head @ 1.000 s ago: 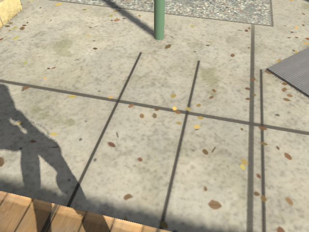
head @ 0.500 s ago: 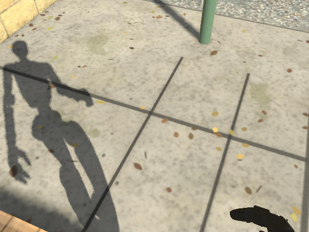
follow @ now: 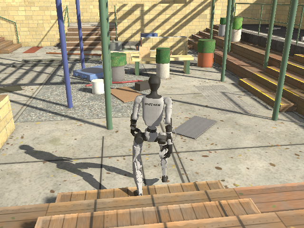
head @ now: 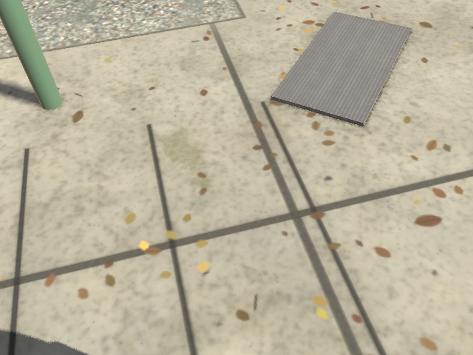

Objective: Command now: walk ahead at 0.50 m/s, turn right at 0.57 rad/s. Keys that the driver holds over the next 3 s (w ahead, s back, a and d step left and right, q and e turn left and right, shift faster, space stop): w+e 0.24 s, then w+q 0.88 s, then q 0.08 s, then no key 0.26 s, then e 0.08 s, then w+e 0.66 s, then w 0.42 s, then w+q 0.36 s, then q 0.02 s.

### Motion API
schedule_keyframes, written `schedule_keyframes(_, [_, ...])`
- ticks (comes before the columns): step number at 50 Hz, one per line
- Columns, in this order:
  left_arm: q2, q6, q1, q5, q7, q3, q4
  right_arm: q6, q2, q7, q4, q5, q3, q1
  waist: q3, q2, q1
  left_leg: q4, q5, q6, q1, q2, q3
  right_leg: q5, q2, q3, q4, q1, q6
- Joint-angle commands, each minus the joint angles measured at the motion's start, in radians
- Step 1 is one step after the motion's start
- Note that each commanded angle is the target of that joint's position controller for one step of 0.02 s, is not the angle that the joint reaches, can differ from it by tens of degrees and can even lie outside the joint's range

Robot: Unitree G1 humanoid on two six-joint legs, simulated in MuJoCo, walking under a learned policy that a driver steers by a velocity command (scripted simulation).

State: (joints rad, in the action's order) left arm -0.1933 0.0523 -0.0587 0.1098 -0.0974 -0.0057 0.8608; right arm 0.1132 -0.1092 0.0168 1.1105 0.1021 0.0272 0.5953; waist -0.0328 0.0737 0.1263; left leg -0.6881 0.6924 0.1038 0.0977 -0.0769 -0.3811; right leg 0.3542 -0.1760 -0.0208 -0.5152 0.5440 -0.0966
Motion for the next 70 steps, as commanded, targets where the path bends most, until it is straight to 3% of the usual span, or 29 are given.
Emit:
schedule_keyframes(1, [-0.019,0.004,0.202,0.01,0.006,-0.007,-0.067,-0.031,-0.141,0.031,0.028,-0.014,-0.031,0.138,-0.24,-0.076,0.06,0.199,-0.428,-0.219,-0.027,-0.271,0.226,-0.072,0.001,0.036,0.139,0.132,0.026])
schedule_keyframes(2, [-0.023,0.011,0.191,0.008,0.011,-0.003,-0.052,-0.042,-0.15,0.028,0.035,-0.015,-0.039,0.145,-0.216,-0.056,0.053,0.149,-0.488,-0.218,-0.014,-0.26,0.207,-0.103,0.018,0.058,0.167,0.07,0.024])
schedule_keyframes(3, [-0.145,-0.005,0.171,-0.227,0.015,0.059,-0.066,-0.071,-0.286,0.032,-0.026,-0.16,-0.106,-0.085,-0.29,-0.048,-0.058,-0.123,-0.783,-0.186,-0.277,-0.223,0.181,-0.219,0.136,0.1,0.067,-0.096,-0.004])
schedule_keyframes(4, [-0.201,-0.01,-0.092,-0.224,0.028,0.091,0.025,-0.072,-0.275,0.033,-0.051,-0.158,-0.102,-0.078,-0.053,0.005,-0.166,-0.425,-0.899,-0.158,-0.363,-0.19,0.117,-0.101,0.192,0.157,0.024,-0.452,-0.031])
schedule_keyframes(5, [-0.27,-0.019,-0.307,-0.19,0.049,0.126,0.088,-0.053,-0.232,0.029,-0.064,-0.149,-0.098,-0.088,0.1,0.045,-0.264,-0.788,-0.62,-0.074,-0.608,-0.116,0.123,0.247,0.11,0.072,-0.004,-0.814,-0.087])
schedule_keyframes(6, [-0.348,-0.014,-0.441,-0.132,0.06,0.129,0.141,-0.014,-0.152,0.013,-0.103,-0.137,-0.081,-0.054,0.313,0.281,-0.26,-1.317,0.186,-0.011,-0.943,-0.014,0.223,0.742,-0.052,-0.108,-0.228,-1.206,-0.187])
schedule_keyframes(7, [-0.34,-0.014,-0.504,-0.138,0.058,0.128,0.129,0.03,-0.168,-0.009,-0.156,-0.167,-0.077,-0.064,0.564,0.261,-0.314,-1.381,0.143,-0.009,-1.047,-0.027,0.424,0.618,-0.147,-0.309,-0.228,-1.347,-0.329])
schedule_keyframes(8, [-0.318,-0.035,-0.551,-0.129,0.071,0.131,0.133,0.05,-0.153,-0.01,-0.253,-0.194,-0.072,-0.208,0.579,0.193,-0.327,-1.313,0.123,-0.019,-1.168,-0.008,0.433,0.106,-0.188,-0.466,-0.03,-1.306,-0.369])
schedule_keyframes(11, [-0.213,-0.028,-0.178,-0.111,0.09,0.093,0.021,0.008,-0.109,0.04,-0.278,-0.146,-0.07,-0.263,0.258,-0.171,-0.13,-1.119,-0.14,-0.041,-1.102,-0.076,0.446,-0.303,-0.233,-0.588,0.132,-0.632,-0.304])
schedule_keyframes(14, [-0.173,0.007,0.023,-0.115,0.097,0.077,-0.012,-0.032,-0.117,0.047,-0.274,-0.109,-0.095,-0.248,0.03,-0.077,-0.016,-0.535,-0.415,-0.046,-0.773,-0.109,0.46,-0.279,-0.076,-0.269,0.234,-0.033,-0.194])
schedule_keyframes(17, [-0.164,0.023,-0.068,-0.122,0.129,0.08,0.029,-0.015,-0.142,0.025,-0.274,-0.106,-0.101,-0.381,0.062,0.027,-0.076,-0.138,-0.828,-0.04,-0.504,-0.023,0.385,-0.276,0.059,-0.07,0.235,0.027,-0.153])
schedule_keyframes(20, [-0.183,0.034,-0.164,-0.143,0.134,0.097,0.079,-0.035,-0.16,0.005,-0.312,-0.136,-0.098,-0.522,0.026,0.014,-0.126,0.002,-0.806,-0.079,-0.588,-0.013,0.406,-0.349,-0.035,-0.131,0.257,-0.19,-0.14])
schedule_keyframes(23, [-0.197,0.031,-0.227,-0.144,0.132,0.114,0.106,-0.028,-0.204,-0.021,-0.349,-0.126,-0.108,-0.628,-0.027,-0.02,-0.155,0.059,-0.672,-0.163,-0.698,0.003,0.398,-0.38,-0.091,-0.138,0.217,-0.382,-0.097])
schedule_keyframes(26, [-0.174,0.02,-0.188,-0.134,0.127,0.109,0.094,-0.026,-0.259,-0.033,-0.28,-0.113,-0.149,-0.403,0.107,-0.061,-0.045,0.103,-0.65,-0.243,-0.387,0.09,0.338,-0.007,0.016,0.003,-0.107,-0.417,-0.026])
schedule_keyframes(27, [-0.129,0.025,-0.236,-0.112,0.126,0.097,0.079,-0.027,-0.32,-0.036,-0.246,-0.12,-0.172,-0.247,0.204,-0.21,-0.029,0.12,-0.69,-0.332,-0.092,-0.045,0.592,-0.189,0.106,0.075,-0.446,-0.169,0.031])
schedule_keyframes(28, [-0.052,0.053,-0.293,-0.107,0.105,0.07,0.071,-0.025,-0.365,-0.049,-0.215,-0.128,-0.175,-0.138,0.315,-0.435,-0.044,0.324,-0.451,-0.477,0.205,-0.225,1.077,-0.846,0.261,0.026,-0.771,0.178,0.082])
schedule_keyframes(30, [-0.166,0.086,-0.085,-0.145,0.098,0.099,0.031,-0.024,-0.28,-0.037,-0.249,-0.111,-0.152,-0.214,0.174,-0.244,-0.003,0.417,-0.244,-0.408,0.132,-0.219,1.08,-0.768,0.179,-0.084,-0.833,0.408,0.033])
schedule_keyframes(32, [-0.155,0.086,-0.024,-0.107,0.12,0.105,0.014,-0.019,-0.248,-0.031,-0.29,-0.104,-0.14,-0.353,0.124,-0.094,-0.083,0.42,-0.521,-0.37,-0.125,-0.162,0.904,-0.642,0.111,-0.084,-0.651,0.259,0.032])
schedule_keyframes(35, [-0.127,0.062,-0.039,-0.103,0.133,0.111,0.006,-0.019,-0.232,-0.022,-0.295,-0.12,-0.133,-0.361,0.136,-0.123,-0.132,0.444,-0.7,-0.348,-0.252,-0.096,0.76,-0.613,0.113,-0.052,-0.444,0.102,0.063])
schedule_keyframes(43, [-0.082,0.064,0.201,-0.119,0.117,0.088,-0.084,-0.032,-0.244,0.007,-0.243,-0.133,-0.141,-0.212,0.063,-0.173,-0.06,0.446,-0.679,-0.301,-0.308,-0.034,0.694,-0.28,0.19,-0.038,-0.006,-0.002,0.107])
schedule_keyframes(47, [-0.119,0.086,0.251,-0.128,0.102,0.088,-0.13,-0.042,-0.24,0.006,-0.232,-0.136,-0.145,-0.184,0.047,-0.177,-0.051,0.37,-0.675,-0.303,-0.218,-0.058,0.781,-0.359,0.201,-0.052,0.075,-0.027,0.097])
schedule_keyframes(50, [-0.176,0.105,0.088,-0.124,0.101,0.111,-0.096,-0.048,-0.243,0.01,-0.265,-0.134,-0.147,-0.241,0.118,-0.201,-0.143,0.219,-0.817,-0.266,-0.247,-0.012,0.791,-0.388,0.191,-0.048,0.145,-0.303,0.048])
schedule_keyframes(51, [-0.223,0.106,-0.085,-0.109,0.106,0.129,-0.062,-0.041,-0.221,0.004,-0.3,-0.126,-0.138,-0.303,0.225,-0.167,-0.231,0.019,-0.823,-0.233,-0.376,0.035,0.733,-0.38,0.083,-0.128,0.092,-0.563,-0.007])
schedule_keyframes(52, [-0.301,0.091,-0.246,-0.089,0.115,0.151,-0.049,-0.03,-0.161,0.002,-0.318,-0.135,-0.123,-0.223,0.378,0.034,-0.241,-0.306,-0.556,-0.154,-0.688,0.16,0.599,-0.425,-0.135,-0.432,0.088,-0.939,-0.147])
schedule_keyframes(53, [-0.263,0.082,-0.264,-0.112,0.11,0.141,-0.029,-0.027,-0.172,0.003,-0.326,-0.146,-0.109,-0.16,0.42,0.233,-0.212,-0.495,-0.113,-0.147,-0.86,0.142,0.566,-0.546,-0.279,-0.71,0.163,-0.987,-0.227])
schedule_keyframes(54, [-0.17,0.075,-0.205,-0.12,0.112,0.118,-0.052,-0.031,-0.256,0.003,-0.313,-0.149,-0.131,-0.188,0.284,0.116,-0.208,-0.588,-0.166,-0.146,-0.929,0.074,0.575,-0.648,-0.242,-0.63,0.185,-0.866,-0.189])
schedule_keyframes(57, [-0.107,0.063,-0.066,-0.105,0.105,0.093,-0.065,-0.049,-0.248,0.006,-0.354,-0.124,-0.146,-0.337,0.063,-0.009,-0.159,-0.522,-0.343,-0.145,-0.862,-0.013,0.514,-0.425,-0.115,-0.306,0.275,-0.504,-0.101])
schedule_keyframes(61, [-0.149,0.064,-0.063,-0.098,0.102,0.104,-0.035,-0.07,-0.18,0.0,-0.399,-0.123,-0.134,-0.348,0.06,0.007,-0.11,-0.386,-0.404,-0.11,-0.807,-0.01,0.461,0.116,-0.077,-0.082,0.275,-0.404,-0.11])
schedule_keyframes(70, [-0.237,0.024,-0.131,-0.138,0.119,0.114,0.017,-0.058,-0.21,-0.048,-0.463,-0.105,-0.113,-0.535,0.109,0.02,-0.143,0.133,-0.668,-0.147,-0.568,0.062,0.392,0.076,-0.055,0.041,0.178,-0.483,-0.057])
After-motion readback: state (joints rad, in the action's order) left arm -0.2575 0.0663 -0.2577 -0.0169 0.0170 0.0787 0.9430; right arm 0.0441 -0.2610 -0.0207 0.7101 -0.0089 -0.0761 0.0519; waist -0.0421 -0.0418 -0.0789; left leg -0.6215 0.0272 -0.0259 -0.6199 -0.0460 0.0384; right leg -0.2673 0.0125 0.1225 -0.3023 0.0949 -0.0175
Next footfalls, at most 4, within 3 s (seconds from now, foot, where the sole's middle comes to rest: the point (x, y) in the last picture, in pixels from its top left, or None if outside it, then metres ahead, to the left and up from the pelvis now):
0.10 right None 0.24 -0.15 -0.86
0.52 left None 0.53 0.04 -0.86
1.02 right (269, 270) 0.81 -0.15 -0.86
1.46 left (180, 248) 0.94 0.14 -0.86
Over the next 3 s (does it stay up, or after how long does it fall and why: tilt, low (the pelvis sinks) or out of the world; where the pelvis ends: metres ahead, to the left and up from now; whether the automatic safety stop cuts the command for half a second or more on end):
stays up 1.49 -0.06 -0.08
